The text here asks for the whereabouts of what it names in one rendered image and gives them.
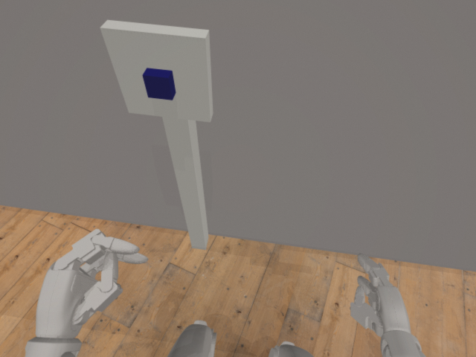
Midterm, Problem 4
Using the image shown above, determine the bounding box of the button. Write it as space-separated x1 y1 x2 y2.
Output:
143 68 176 100

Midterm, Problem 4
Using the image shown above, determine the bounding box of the panel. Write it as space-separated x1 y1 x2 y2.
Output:
100 20 213 250

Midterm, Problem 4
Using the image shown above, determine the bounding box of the robot right forearm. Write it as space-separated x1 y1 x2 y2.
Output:
381 330 426 357

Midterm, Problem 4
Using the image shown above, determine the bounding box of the right robot hand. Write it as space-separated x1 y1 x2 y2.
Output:
350 254 411 338

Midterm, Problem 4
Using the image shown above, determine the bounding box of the robot left forearm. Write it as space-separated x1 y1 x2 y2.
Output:
25 337 82 357

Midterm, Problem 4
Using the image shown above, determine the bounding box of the robot left thigh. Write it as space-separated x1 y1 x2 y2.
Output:
167 324 216 357

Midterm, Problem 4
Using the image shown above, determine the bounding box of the left robot hand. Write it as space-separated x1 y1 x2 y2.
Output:
36 229 148 338

